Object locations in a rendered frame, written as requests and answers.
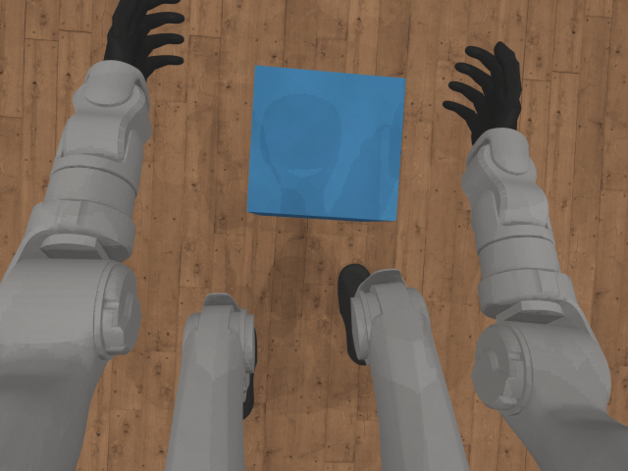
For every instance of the left robot upper arm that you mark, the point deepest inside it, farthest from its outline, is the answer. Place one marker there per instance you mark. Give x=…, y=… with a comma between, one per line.
x=61, y=321

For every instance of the right robot upper arm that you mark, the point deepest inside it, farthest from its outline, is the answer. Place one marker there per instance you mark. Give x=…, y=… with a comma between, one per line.
x=551, y=385

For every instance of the left robot hand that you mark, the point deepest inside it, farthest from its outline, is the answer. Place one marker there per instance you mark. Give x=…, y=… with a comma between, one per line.
x=127, y=39

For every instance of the robot left foot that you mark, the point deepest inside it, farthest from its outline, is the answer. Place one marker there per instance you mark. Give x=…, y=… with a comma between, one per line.
x=248, y=404

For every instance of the carton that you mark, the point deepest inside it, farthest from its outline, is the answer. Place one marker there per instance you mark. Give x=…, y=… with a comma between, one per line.
x=325, y=145

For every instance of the robot right forearm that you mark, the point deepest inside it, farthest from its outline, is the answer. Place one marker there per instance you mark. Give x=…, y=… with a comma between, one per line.
x=521, y=277

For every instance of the robot left shin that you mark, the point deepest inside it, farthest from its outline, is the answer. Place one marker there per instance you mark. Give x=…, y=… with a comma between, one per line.
x=192, y=322

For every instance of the robot left forearm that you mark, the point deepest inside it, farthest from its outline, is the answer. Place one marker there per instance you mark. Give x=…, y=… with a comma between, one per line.
x=88, y=205

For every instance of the right robot hand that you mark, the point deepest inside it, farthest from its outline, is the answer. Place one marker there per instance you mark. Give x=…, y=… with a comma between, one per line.
x=500, y=107

